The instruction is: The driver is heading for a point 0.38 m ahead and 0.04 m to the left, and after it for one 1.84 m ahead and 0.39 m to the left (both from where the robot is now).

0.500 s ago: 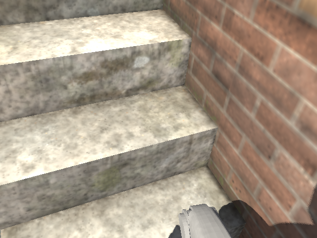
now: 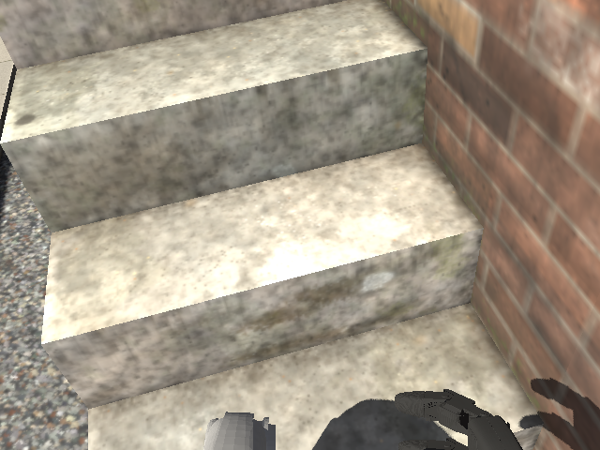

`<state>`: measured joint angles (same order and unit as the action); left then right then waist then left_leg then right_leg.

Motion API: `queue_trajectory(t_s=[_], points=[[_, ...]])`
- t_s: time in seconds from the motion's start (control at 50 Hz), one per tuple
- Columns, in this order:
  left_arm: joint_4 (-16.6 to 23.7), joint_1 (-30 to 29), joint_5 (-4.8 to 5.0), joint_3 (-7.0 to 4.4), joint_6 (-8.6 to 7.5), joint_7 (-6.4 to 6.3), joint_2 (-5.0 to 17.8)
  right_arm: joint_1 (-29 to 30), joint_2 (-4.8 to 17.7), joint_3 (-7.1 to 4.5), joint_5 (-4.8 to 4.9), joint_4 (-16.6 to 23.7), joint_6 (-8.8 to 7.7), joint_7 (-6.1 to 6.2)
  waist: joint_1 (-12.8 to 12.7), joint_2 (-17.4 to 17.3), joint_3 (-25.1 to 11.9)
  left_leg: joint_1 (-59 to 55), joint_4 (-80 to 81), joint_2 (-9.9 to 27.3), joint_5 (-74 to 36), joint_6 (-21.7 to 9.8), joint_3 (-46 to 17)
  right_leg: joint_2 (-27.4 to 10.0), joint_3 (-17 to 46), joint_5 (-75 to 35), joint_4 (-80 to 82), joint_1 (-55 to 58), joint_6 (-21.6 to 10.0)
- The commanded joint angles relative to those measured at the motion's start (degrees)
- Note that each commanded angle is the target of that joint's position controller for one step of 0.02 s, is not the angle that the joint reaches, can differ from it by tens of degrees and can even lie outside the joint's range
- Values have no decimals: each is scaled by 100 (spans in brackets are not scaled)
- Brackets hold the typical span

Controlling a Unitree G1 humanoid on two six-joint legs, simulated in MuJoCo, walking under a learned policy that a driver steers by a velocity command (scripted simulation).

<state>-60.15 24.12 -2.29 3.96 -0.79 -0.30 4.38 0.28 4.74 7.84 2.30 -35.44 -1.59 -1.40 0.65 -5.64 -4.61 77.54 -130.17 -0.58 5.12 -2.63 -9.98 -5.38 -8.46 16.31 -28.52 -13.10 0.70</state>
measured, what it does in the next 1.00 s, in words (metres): climbs: left foot 0.19 m higher, then right foot 0.20 m higher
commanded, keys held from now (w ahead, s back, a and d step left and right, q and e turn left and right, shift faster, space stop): w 0.34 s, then no key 0.66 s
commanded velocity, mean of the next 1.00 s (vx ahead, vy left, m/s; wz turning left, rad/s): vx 0.25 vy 0.07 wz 0.00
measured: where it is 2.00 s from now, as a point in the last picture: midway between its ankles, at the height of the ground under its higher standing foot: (278, 442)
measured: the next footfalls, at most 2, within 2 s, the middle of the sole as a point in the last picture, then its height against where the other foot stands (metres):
left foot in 0.12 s outside the picture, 0.19 m higher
right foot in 0.62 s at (371, 414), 0.20 m higher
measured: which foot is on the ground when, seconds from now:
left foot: up 0.00-0.10, down 0.12-0.68, up 0.70-0.96, down 0.98-1.00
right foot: down 0.00-0.18, up 0.20-0.60, down 0.62-1.00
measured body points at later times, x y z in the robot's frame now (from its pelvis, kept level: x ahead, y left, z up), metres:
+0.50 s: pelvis +0.21 +0.07 +0.19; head +0.18 +0.11 +0.64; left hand +0.45 +0.21 +0.12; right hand +0.11 -0.12 +0.05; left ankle +0.14 +0.17 -0.54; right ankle +0.32 -0.10 -0.22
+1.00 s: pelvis +0.38 +0.06 +0.37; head +0.36 +0.06 +0.82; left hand +0.42 +0.28 +0.21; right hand +0.48 -0.15 +0.23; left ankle +0.42 +0.22 -0.32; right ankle +0.43 -0.04 -0.35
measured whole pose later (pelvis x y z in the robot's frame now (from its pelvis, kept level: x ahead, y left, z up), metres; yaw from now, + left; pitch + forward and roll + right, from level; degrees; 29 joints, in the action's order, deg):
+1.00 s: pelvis +0.38 +0.06 +0.37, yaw -1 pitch +0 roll -1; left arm -62.8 14.7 -2.9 1.8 1.2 -1.9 7.6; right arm -10.6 7.4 1.5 -0.6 -53.6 0.2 4.1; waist 1.4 -1.9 -4.8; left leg 30.0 -54.5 3.1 14.4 0.2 -4.2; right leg -1.1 -6.2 17.2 -40.7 -23.7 -2.5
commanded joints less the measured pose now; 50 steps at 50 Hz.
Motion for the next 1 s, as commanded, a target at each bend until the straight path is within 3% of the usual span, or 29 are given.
queue_trajectory(t_s=[0.02, 0.06, 0.1, 0.14, 0.16, 0.18, 0.2, 0.22, 0.24, 0.28, 0.3, 0.36, 0.42, 0.48, 0.52, 0.56, 0.6, 0.62, 0.64, 0.66, 0.7, 0.74, 0.78, 0.8, 0.88, 0.9, 0.94, 0.96, 1.0], points=[[420, -25, 246, -378, 121, -234, 1279, 1386, -73, 227, -93, 935, -107, 89, 65, 1606, 277, -1318, 2967, 803, 765, 175, 1217, -946, 348, -1290, 2826, -833, -1144], [205, 321, 418, -494, 114, -193, 1432, 1518, -11, 131, -116, 784, -124, -55, -35, 1290, -218, -3865, 4398, 303, 1746, -32, 2111, -935, -123, -4224, 3029, -653, -1289], [-20, 572, 199, -579, 85, -184, 1851, 298, 460, -157, -347, 491, -134, -149, 388, 2284, -623, -3925, 4785, -222, 3219, -327, 2057, -1269, -232, -9193, 1931, 1182, -1475], [231, 180, 119, -615, -15, -188, 2048, -708, 907, -401, -571, 334, -62, -306, 904, 2431, -1164, -4330, 6612, -247, 3479, -654, 1100, -1525, 97, -10499, 231, 2278, -1529], [516, -106, 138, -607, -45, -111, 1755, -873, 1336, -561, -696, 288, 77, -255, 809, 1337, -1258, -4956, 7392, 379, 3508, -1094, -704, -1131, 52, -9820, -637, 679, -1570], [652, -622, 231, -635, -117, -52, 1654, -1857, 1639, -744, -752, -11, 231, -121, 1263, 512, -1285, -5814, 9342, 1012, 5092, -1406, -2697, -522, 237, -6498, -2027, -648, -1550], [1019, -1698, 221, -642, -202, -11, 1371, -2646, 2026, -866, -822, -523, 324, 126, 1524, -1176, -1125, -6482, 11627, 1515, 6175, -1699, -5013, 235, 934, -1280, -4828, -2713, -1460], [1602, -2573, 136, -621, -283, 140, 944, -2374, 1952, -860, -531, -912, 193, 229, 1235, -932, -492, -6239, 11889, 1796, 5211, -1215, -5375, 743, 2256, -819, -7566, -3938, -1358], [2156, -2905, 109, -375, -380, 308, 262, -1787, 1473, -724, -404, -1060, 104, 250, 618, -612, 343, -5659, 11185, 1838, 4742, -864, -4074, 816, 2353, -524, -8920, -5150, -1292], [2145, -1954, 30, -208, -485, 398, -4, -1871, 418, -506, -329, -1907, 28, 35, -123, -258, 514, -5489, 10561, 1310, 3782, -292, -1993, 644, 2001, -704, -9509, -5577, -1231], [2126, -1572, 155, -174, -469, 374, 105, -1693, 98, -433, -360, -2115, 65, -32, -332, -162, 660, -5225, 10617, 1162, 3375, -212, -1408, 685, 1998, -694, -9714, -5505, -1146], [2087, -1419, 345, -105, -331, 234, 515, -1438, 200, -418, -689, -2195, -86, -54, -511, 688, 815, -4719, 10845, 1121, 2030, 122, -166, 782, 1975, -1967, -9234, -5641, -896], [1902, -1546, 226, 44, -225, 66, 98, -1724, 464, -381, -777, -2333, -173, 62, -382, 379, 862, -4779, 10946, 1190, 1029, 64, 427, 1051, 1579, -2827, -9359, -5943, -579], [2028, -2330, 360, 108, -237, -41, 107, -2384, 870, -500, -569, -2605, -183, 4, 95, 34, 1007, -5789, 11166, 1250, -555, -101, 516, 876, 1171, -2011, -8931, -6860, -609], [2615, -3765, 271, 252, -327, 16, 98, -3081, 866, -556, -374, -2746, -145, 215, 605, -121, 886, -6223, 11767, 1302, -1303, -205, 326, 497, 224, -1724, -7439, -6776, -472], [2875, -4201, 180, 438, -200, 147, -74, -2993, 1036, -656, -257, -2764, -37, 493, 407, -394, 514, -6123, 12858, 1593, -2890, -203, 610, -25, -305, -907, -5505, -4920, -396], [2285, -3062, 281, 144, -131, 139, 288, -3669, 1418, -782, -266, -3165, -19, 394, 77, -1393, -756, -7176, 11566, 1274, -7946, -504, 1424, 996, -795, 993, -4556, -2293, -708], [2098, -2516, 194, -15, -109, 169, 662, -3764, 1695, -825, -264, -3271, -117, 300, -282, -1863, -930, -7793, 11078, 1485, -9899, -628, 1280, 1009, -403, 1118, -3987, -1928, -877], [1720, -1472, -81, -228, -42, 216, 1140, -3253, 1911, -920, -263, -3102, -237, 274, -733, -1553, -1451, -8018, 10131, 1584, -10366, -638, 1204, 678, 591, 565, -3637, -1134, -1171], [1257, -713, -170, -370, 107, 138, 1392, -3183, 1794, -992, -204, -2886, -311, 186, -679, -475, -2162, -6951, 9169, 1237, -9356, -518, 1071, 63, 2079, 300, -2943, 85, -1570], [764, -645, -319, -432, 537, -219, 1394, -2239, 1289, -1044, -135, -2597, -234, -63, -620, 2266, -1669, -5235, 5082, -193, -545, -128, 502, -1013, 5152, 2625, 763, -119, -2188], [524, -1265, -76, -321, 320, -263, 999, -1619, 646, -979, 6, -2008, -163, -27, -163, 1115, -458, -3978, 2180, -363, 405, 137, -302, -1083, 4291, 2328, 231, -1615, -1683], [197, -1718, 75, -161, 163, -148, 279, -1758, 208, -834, -318, -1787, -106, 106, 338, -156, 412, -3786, 2381, -250, -237, -128, -173, -678, 2725, 1048, -640, -2709, -906], [62, -1789, 47, -140, 106, -51, 146, -2018, 83, -760, -287, -1801, -100, 149, 514, -310, 467, -3740, 2337, -367, -403, -225, -297, -557, 2332, 548, -675, -2676, -748], [211, -1949, -78, -6, 83, 7, -71, -2291, 4, -543, -264, -1725, 113, 454, 775, 804, 258, -3714, 3499, -168, -527, 83, -390, -475, 1237, -323, -398, -2553, -857], [184, -1962, -49, -107, 62, -38, 329, -2312, 48, -429, -392, -1640, 160, 502, 926, 1105, 222, -4066, 5392, 21, 218, 214, 209, -329, 814, -560, 73, -2440, -831], [272, -1842, -20, -236, 141, -162, 793, -1640, 553, -478, -289, -1684, 257, 498, 489, 1358, -16, -5682, 7737, 192, 1333, 388, 1224, -331, 645, -312, 1021, -2442, -1057], [182, -1566, -179, -245, 75, -176, 891, -1808, 727, -560, -293, -2076, 346, 479, 324, 1489, 39, -6244, 7837, 312, 882, 459, 1150, -646, 1195, 277, 1179, -2456, -1204], [97, -1315, -6, -265, 86, -252, 727, -1711, 857, -725, -290, -2173, 349, 459, 226, 1425, 890, -5826, 9705, 410, 879, 288, 880, -444, 1226, 1069, 1077, -1748, -949]])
